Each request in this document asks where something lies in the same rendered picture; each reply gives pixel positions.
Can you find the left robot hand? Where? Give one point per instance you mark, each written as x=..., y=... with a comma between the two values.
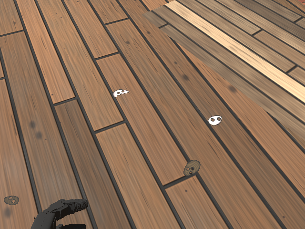
x=61, y=208

